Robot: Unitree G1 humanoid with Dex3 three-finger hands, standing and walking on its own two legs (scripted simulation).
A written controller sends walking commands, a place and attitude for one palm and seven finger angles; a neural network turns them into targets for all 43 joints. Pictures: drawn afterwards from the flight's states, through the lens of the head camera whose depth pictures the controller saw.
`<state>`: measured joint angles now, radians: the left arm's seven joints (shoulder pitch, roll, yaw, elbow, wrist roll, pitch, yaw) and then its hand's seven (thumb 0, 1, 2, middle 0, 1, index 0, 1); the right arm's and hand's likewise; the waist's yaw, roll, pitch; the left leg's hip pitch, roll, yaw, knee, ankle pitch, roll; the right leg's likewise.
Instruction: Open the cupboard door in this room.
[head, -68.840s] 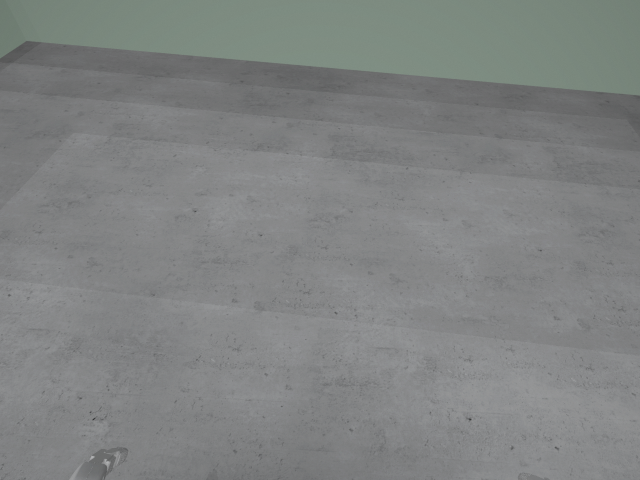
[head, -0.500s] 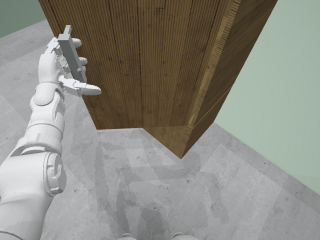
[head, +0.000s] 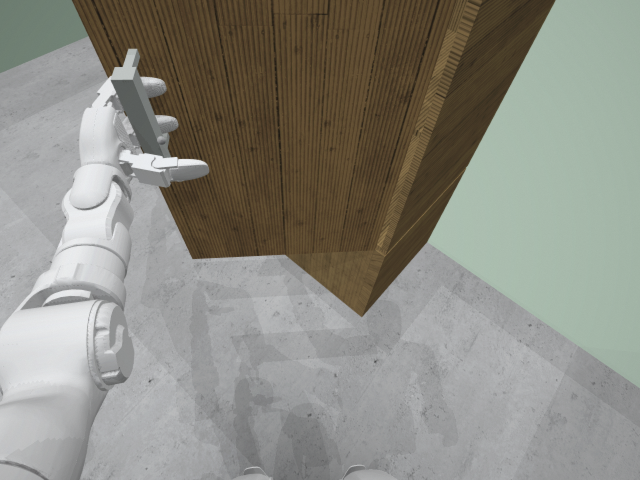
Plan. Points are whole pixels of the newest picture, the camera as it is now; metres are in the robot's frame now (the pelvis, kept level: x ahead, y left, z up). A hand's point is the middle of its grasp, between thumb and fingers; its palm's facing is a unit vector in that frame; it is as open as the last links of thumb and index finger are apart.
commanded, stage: close the thumb around the handle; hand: left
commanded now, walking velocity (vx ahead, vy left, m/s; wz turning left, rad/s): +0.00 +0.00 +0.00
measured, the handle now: (147, 113) +0.56 +0.18 +0.12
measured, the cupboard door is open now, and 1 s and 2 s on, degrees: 46 56 86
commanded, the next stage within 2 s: pull the door open along its arc in 0.50 s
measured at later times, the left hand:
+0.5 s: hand (165, 141) +0.51 +0.15 +0.11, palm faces +0.02 -1.00 +0.00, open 5.6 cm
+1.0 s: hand (169, 180) +0.45 +0.14 +0.11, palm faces +0.00 -1.00 +0.01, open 5.8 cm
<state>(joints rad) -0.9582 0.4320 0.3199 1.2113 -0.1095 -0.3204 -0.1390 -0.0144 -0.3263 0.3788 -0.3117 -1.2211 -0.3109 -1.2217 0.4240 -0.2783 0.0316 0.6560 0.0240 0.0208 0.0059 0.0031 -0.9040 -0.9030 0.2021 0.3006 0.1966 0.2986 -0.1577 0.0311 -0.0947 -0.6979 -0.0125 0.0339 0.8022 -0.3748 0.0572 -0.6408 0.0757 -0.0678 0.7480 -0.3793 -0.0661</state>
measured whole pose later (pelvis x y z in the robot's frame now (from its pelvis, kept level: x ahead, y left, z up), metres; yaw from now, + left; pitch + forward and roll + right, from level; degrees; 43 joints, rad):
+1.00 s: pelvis +0.02 +0.00 +0.01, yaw -1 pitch +12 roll -1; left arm -0.53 0.27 0.24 0.75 -0.19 -0.27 -0.13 0.02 0.72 0.75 -0.37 -1.35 -0.36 -1.35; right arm 0.41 -0.27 0.01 0.59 0.05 0.05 0.02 0.01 -0.90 -0.90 0.20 0.30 0.20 0.30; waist -0.09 0.04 -0.13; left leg -0.55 -0.01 0.06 0.73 -0.38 0.05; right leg -0.51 0.08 -0.03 0.69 -0.38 -0.07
